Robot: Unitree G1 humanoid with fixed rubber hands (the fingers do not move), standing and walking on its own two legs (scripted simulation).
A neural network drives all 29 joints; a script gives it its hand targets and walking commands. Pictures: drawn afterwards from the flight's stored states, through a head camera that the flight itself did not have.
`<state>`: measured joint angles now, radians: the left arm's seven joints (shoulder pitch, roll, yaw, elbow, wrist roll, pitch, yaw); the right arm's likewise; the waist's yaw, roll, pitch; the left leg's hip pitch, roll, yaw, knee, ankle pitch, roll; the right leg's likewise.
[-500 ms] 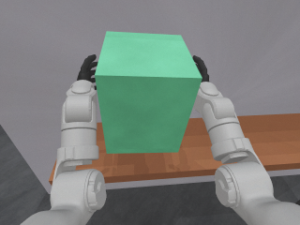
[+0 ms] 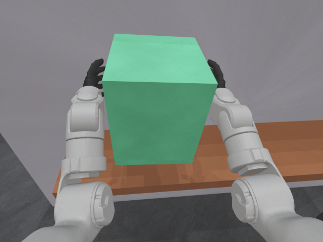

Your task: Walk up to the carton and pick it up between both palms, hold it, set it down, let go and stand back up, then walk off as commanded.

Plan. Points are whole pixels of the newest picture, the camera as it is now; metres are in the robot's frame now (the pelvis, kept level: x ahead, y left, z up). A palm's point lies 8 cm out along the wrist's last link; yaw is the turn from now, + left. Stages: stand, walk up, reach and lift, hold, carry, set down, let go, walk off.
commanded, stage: hold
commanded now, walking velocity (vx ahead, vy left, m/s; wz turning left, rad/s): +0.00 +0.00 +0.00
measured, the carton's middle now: (154, 101) +0.39 +0.01 +0.19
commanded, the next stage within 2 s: none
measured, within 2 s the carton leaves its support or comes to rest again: neither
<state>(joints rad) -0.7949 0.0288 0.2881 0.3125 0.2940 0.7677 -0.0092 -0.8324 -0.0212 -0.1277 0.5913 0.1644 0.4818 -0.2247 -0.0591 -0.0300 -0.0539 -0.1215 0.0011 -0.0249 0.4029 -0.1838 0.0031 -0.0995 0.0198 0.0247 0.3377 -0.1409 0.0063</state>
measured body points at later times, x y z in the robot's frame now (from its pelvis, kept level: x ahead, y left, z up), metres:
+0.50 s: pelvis +0.00 +0.00 +0.00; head -0.07 +0.02 +0.45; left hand +0.38 +0.16 +0.24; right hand +0.38 -0.13 +0.23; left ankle +0.03 +0.11 -0.75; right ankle +0.03 -0.12 -0.75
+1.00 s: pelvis +0.00 +0.00 +0.00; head -0.07 +0.02 +0.44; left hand +0.38 +0.16 +0.25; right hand +0.39 -0.13 +0.24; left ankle +0.03 +0.11 -0.75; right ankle +0.03 -0.12 -0.75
